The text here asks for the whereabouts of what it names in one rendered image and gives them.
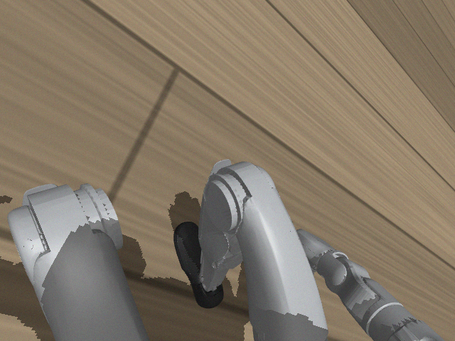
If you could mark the right robot foot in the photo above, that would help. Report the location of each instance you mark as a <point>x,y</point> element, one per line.
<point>188,250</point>

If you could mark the right robot arm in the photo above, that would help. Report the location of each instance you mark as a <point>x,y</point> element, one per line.
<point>379,314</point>

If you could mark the right robot hand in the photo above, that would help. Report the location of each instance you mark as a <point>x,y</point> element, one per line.
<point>314,247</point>

